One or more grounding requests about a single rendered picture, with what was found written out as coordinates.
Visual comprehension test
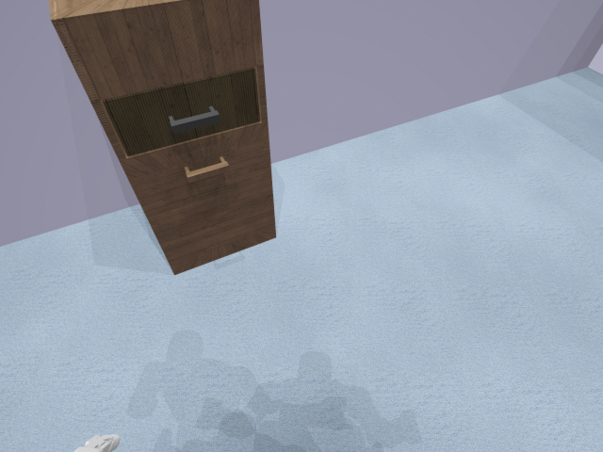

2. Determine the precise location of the handle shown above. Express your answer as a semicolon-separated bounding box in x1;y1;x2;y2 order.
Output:
186;161;230;183
169;106;220;134

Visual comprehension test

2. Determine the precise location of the cabinet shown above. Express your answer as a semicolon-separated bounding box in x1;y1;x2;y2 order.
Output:
49;0;276;275

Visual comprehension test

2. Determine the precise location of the drawer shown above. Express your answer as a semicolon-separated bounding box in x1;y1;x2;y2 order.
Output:
103;67;260;156

